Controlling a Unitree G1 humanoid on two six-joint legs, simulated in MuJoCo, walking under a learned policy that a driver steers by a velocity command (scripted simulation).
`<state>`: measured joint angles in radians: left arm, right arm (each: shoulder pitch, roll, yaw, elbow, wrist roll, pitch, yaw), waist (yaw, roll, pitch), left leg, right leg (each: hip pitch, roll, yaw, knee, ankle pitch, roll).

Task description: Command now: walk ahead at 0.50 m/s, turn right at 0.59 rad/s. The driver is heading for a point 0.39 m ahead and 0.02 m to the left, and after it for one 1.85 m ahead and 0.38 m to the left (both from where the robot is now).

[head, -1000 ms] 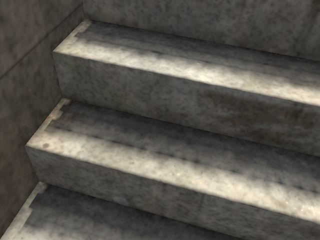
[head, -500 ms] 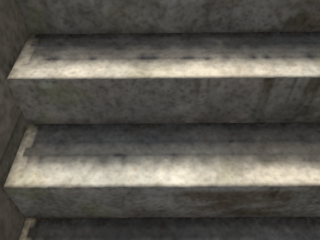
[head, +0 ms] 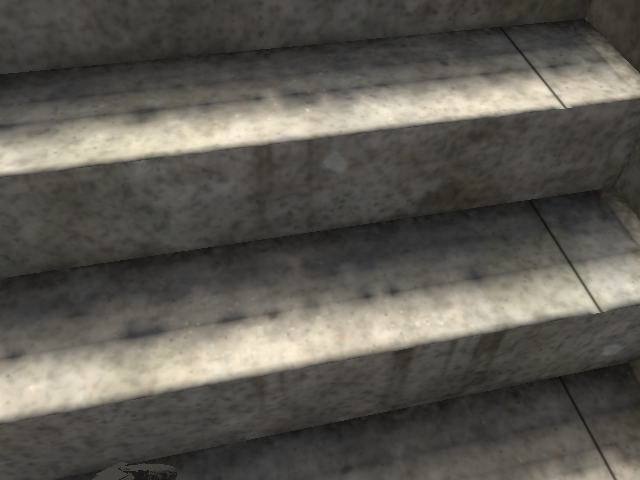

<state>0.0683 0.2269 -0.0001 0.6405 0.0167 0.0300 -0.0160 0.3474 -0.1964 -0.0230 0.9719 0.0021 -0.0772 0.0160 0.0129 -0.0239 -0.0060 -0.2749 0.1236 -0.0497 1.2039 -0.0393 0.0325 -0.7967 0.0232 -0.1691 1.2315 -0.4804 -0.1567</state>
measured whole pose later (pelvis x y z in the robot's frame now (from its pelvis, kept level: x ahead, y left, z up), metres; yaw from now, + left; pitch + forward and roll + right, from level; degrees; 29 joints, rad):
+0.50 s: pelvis +0.27 -0.02 +0.22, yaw -8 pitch +3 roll +4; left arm 0.30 0.21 -0.02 0.99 0.02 -0.04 0.01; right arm 0.10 -0.15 0.06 0.82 -0.08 -0.03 0.00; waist -0.06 -0.02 -0.09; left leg -0.68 -0.13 0.14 1.08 -0.48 0.12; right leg -0.38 0.07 0.09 1.15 0.10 -0.09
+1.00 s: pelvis +0.39 -0.10 +0.30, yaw +8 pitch +5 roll +0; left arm 0.15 0.22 0.01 0.73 0.02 -0.02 0.05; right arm 0.21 -0.28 -0.08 0.69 0.01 0.00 -0.04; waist 0.01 0.03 -0.08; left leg -0.52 -0.15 -0.22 1.19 -0.54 -0.03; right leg -0.33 -0.01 -0.04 0.58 -0.31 0.00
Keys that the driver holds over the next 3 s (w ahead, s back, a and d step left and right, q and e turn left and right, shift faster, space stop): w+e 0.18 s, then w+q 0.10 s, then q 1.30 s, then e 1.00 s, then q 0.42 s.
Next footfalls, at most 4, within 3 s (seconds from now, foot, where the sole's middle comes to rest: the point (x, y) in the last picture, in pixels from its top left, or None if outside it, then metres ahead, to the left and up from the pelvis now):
0.44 left None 0.37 0.04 -0.47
0.94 right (474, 468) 0.42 -0.22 -0.47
1.48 left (207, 379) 0.46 0.18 -0.27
2.06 right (446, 367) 0.46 -0.13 -0.22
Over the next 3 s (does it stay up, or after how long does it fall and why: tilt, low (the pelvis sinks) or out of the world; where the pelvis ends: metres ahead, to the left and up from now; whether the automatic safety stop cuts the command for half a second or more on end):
stays up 0.63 -0.17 0.51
